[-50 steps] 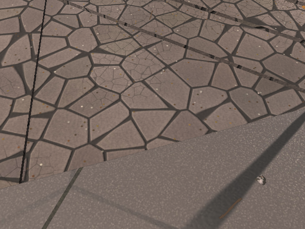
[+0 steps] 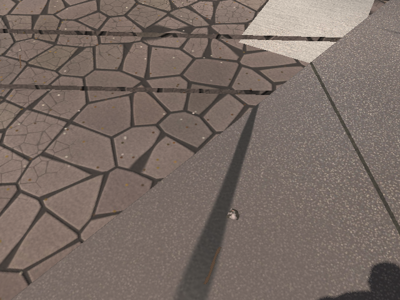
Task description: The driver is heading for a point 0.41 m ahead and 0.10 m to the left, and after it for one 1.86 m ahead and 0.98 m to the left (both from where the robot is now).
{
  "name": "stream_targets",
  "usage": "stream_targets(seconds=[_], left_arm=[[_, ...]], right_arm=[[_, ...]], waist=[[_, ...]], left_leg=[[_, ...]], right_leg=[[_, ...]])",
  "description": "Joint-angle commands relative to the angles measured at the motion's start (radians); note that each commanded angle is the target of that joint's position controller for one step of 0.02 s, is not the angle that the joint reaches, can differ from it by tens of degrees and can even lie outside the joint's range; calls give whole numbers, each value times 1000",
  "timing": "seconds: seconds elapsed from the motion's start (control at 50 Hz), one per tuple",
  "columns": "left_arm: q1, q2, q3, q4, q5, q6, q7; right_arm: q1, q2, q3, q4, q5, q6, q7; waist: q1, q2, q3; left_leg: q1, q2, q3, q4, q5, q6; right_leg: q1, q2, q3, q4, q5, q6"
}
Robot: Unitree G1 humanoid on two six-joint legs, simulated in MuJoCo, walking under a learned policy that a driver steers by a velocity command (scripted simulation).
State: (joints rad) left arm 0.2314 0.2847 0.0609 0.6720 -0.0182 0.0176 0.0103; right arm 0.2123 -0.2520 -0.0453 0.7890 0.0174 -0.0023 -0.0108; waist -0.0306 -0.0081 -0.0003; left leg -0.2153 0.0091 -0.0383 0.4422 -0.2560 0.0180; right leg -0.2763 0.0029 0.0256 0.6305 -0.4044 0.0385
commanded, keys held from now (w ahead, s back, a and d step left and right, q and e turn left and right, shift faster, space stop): w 0.12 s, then w+q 0.06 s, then q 0.80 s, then w+q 0.02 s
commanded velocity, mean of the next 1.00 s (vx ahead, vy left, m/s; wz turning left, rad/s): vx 0.15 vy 0.00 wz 0.36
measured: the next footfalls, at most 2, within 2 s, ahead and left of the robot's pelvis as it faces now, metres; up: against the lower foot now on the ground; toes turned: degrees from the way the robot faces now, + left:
right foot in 0.06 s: +0.01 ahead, -0.13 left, +0.00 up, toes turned +1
left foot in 0.46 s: +0.30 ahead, +0.12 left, +0.00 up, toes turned +8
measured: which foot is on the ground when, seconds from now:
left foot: down 0.00-0.06, up 0.08-0.44, down 0.46-0.94, up 0.96-1.00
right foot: up 0.00-0.04, down 0.06-0.44, up 0.46-0.90, down 0.92-1.00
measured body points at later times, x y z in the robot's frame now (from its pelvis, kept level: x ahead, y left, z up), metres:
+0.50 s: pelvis +0.15 +0.02 -0.03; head +0.20 +0.04 +0.42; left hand +0.17 +0.32 -0.15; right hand +0.39 -0.21 -0.11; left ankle +0.26 +0.12 -0.74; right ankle -0.01 -0.13 -0.69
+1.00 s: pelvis +0.23 +0.00 -0.01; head +0.27 -0.01 +0.44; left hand +0.25 +0.31 -0.09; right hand +0.51 -0.19 -0.11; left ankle +0.23 +0.11 -0.71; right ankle +0.31 -0.11 -0.74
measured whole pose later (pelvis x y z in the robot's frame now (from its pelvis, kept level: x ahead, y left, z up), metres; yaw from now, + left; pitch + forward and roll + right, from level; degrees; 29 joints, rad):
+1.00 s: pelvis +0.23 +0.00 -0.01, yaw +26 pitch +2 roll +0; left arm 0.22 0.28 0.06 0.65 0.03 -0.02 0.03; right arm 0.15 -0.32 -0.08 0.64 0.02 0.05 -0.01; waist -0.01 0.04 0.02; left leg -0.50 -0.16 -0.17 0.83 -0.43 0.01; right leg -0.33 0.00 0.05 0.54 -0.24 0.01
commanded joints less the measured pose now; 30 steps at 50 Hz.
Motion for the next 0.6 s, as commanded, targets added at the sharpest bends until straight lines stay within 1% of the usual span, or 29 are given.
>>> stream_targets(seconds=[0.02, 0.04, 0.06, 0.08, 0.1, 0.12, 0.14, 0.16, 0.18, 0.2, 0.22, 0.24, 0.26, 0.28, 0.3, 0.34, 0.36, 0.38, 0.4, 0.42, 0.44, 0.46, 0.48, 0.5, 0.52, 0.54, 0.56, 0.58, 0.6], left_arm=[[9, 73, 22, -46, -1, -48, -2], [72, 85, 26, -30, 0, -54, 1], [185, 119, 33, -9, 2, -58, 9], [227, 241, 65, -1, 11, -56, 3], [244, 218, 64, 4, 18, -69, -3], [216, 161, 44, 4, 22, -82, -2], [186, 134, 36, -4, 22, -91, -2], [163, 127, 33, -4, 15, -94, -3], [153, 117, 28, -5, 16, -95, -2], [137, 109, 25, -8, 24, -94, -1], [122, 110, 26, -8, 28, -92, 1], [108, 112, 26, -8, 29, -89, 3], [99, 116, 27, -6, 29, -86, 6], [96, 127, 30, -2, 29, -84, 9], [106, 140, 33, 6, 27, -83, 12], [115, 167, 42, 18, 16, -79, 19], [105, 175, 45, 20, 9, -76, 23], [89, 181, 48, 18, 2, -74, 28], [73, 188, 52, 13, -3, -70, 34], [59, 189, 53, 7, -5, -64, 40], [69, 170, 46, 1, -1, -61, 42], [111, 129, 29, -22, 29, -65, 41], [271, 20, -7, -41, 55, -75, 25], [221, 125, 9, -20, 26, -79, 11], [118, 161, 20, -47, -3, -74, 9], [71, 157, 19, -53, 5, -65, 21], [45, 161, 24, -56, 20, -51, 34], [57, 163, 27, -60, 24, -37, 37], [76, 147, 25, -56, 30, -29, 38]], right_arm=[[-14, -200, -46, -46, 17, -13, 1], [-27, -157, -31, -49, 10, -24, 5], [-78, -77, -6, -71, -9, -39, 15], [-109, -49, 2, -121, -8, -64, 18], [-184, -136, -20, -142, 10, -79, 16], [-164, -172, -36, -135, 25, -86, 23], [-124, -160, -35, -107, 28, -86, 31], [-115, -155, -35, -98, 21, -87, 37], [-121, -146, -35, -93, 15, -86, 44], [-123, -124, -29, -87, 10, -84, 50], [-119, -100, -22, -85, 6, -81, 54], [-117, -83, -15, -85, 2, -78, 57], [-127, -70, -9, -91, -1, -76, 60], [-150, -60, -3, -103, -2, -73, 62], [-180, -58, 0, -119, -4, -71, 65], [-201, -84, -7, -145, -2, -64, 74], [-194, -102, -14, -153, -1, -61, 78], [-175, -121, -23, -157, -3, -59, 83], [-130, -143, -34, -152, -9, -58, 86], [-41, -169, -52, -132, -11, -58, 85], [58, -209, -75, -108, -12, -57, 74], [143, -288, -94, -111, -12, -51, 50], [93, -355, -87, -150, -32, -53, 44], [88, -288, -81, -175, -20, -45, 45], [24, -240, -68, -181, -12, -44, 44], [-21, -202, -57, -181, 2, -37, 40], [-61, -185, -50, -191, 1, -29, 34], [-88, -188, -50, -198, -14, -25, 31], [-109, -193, -53, -202, -26, -23, 29]], waist=[[31, 156, 20], [63, 134, -18], [111, 25, -66], [109, -224, -47], [149, -200, 47], [120, -157, 98], [100, -149, 102], [92, -139, 111], [88, -117, 114], [82, -101, 112], [73, -96, 99], [69, -90, 86], [72, -90, 77], [78, -95, 74], [89, -101, 74], [87, -115, 63], [74, -119, 55], [57, -120, 40], [31, -121, 10], [-14, -107, -41], [-60, -67, -102], [-78, 102, -195], [49, 295, -364], [-33, 172, -461], [-30, 116, -304], [-9, 35, -188], [12, 28, -118], [45, 58, -87], [62, 86, -77]], left_leg=[[-66, 179, -221, -173, -173, 178], [-150, 156, -195, -117, -155, 138], [-286, 84, -100, 88, -156, 74], [-481, -30, 64, 288, -218, 13], [-593, 15, 19, 461, -317, 4], [-658, 55, -15, 556, -265, 17], [-684, 74, -18, 593, -193, 32], [-712, 88, -18, 593, -117, 34], [-702, 103, -22, 581, -52, 32], [-663, 94, -5, 571, -1, 20], [-618, 84, 15, 541, 37, 2], [-559, 74, 31, 491, 82, -15], [-490, 63, 47, 426, 134, -27], [-421, 51, 62, 352, 189, -33], [-368, 38, 74, 290, 236, -34], [-313, 18, 80, 223, 272, -24], [-299, 13, 74, 200, 261, -10], [-277, 1, 77, 183, 234, 7], [-227, -22, 91, 169, 203, 24], [-124, -54, 109, 134, 209, 45], [27, -84, 105, 83, 270, 75], [267, 84, -122, 76, 601, 146], [511, 373, -611, 64, 823, 383], [469, 353, -649, -40, 539, 395], [351, 300, -532, -75, 331, 343], [205, 248, -451, -104, 198, 285], [64, 211, -400, -131, 156, 256], [-54, 177, -363, -158, 138, 242], [-124, 152, -334, -169, 168, 240]], right_leg=[[144, 40, -73, -275, 163, -62], [286, -4, -18, -271, 176, -87], [442, -137, 150, -294, 133, -124], [458, -316, 444, -375, -40, -238], [393, -392, 584, -452, -136, -330], [387, -371, 546, -463, -177, -323], [402, -327, 466, -473, -165, -289], [413, -307, 398, -487, -75, -266], [400, -288, 325, -497, 49, -245], [364, -260, 243, -497, 238, -231], [328, -236, 160, -485, 416, -220], [288, -211, 80, -471, 538, -208], [242, -188, 14, -459, 608, -198], [193, -173, -33, -453, 640, -189], [165, -172, -57, -444, 655, -184], [171, -200, -69, -408, 686, -177], [189, -217, -72, -378, 717, -168], [210, -228, -77, -332, 778, -157], [224, -229, -86, -258, 868, -143], [220, -212, -104, -134, 930, -122], [172, -164, -134, 49, 897, -86], [-30, -92, -152, 368, 514, -21], [-319, 90, -37, 730, -341, 37], [-328, 50, 118, 812, -268, 24], [-399, 14, 93, 789, -173, 6], [-407, -26, 74, 716, -97, 1], [-369, -49, 75, 649, -47, 1], [-294, -57, 77, 601, -17, -2], [-246, -47, 61, 568, 1, 2]])
Keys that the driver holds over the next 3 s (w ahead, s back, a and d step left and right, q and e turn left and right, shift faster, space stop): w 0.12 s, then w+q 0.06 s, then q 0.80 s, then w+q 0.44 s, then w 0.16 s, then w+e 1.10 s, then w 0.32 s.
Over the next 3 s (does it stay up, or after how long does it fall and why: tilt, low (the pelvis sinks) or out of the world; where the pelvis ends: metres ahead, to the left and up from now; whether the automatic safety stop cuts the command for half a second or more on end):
stays up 0.96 0.65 -0.15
